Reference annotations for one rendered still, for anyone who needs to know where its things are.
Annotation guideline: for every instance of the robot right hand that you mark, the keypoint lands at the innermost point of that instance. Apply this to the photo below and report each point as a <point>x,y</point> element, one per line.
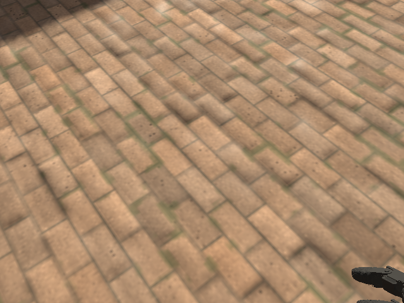
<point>390,279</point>

